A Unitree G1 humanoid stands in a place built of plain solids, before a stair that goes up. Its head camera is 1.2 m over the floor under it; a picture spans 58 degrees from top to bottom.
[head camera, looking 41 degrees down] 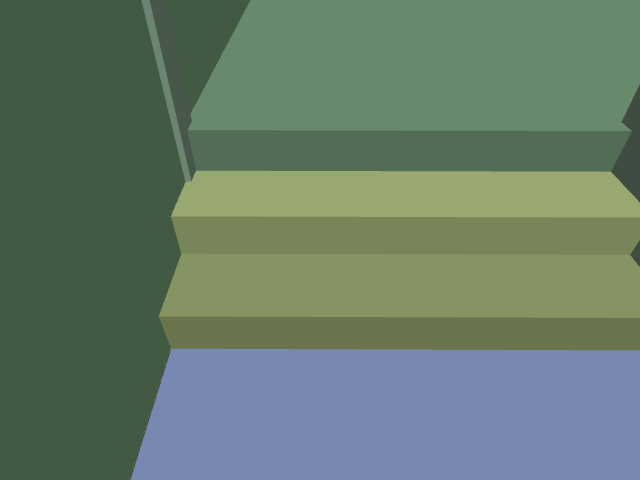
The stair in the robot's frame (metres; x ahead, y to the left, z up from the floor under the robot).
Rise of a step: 0.16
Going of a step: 0.28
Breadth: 1.57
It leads straight ahead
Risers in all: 3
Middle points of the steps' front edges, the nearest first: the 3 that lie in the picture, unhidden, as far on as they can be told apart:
0.83 -0.30 0.17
1.11 -0.30 0.33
1.39 -0.30 0.50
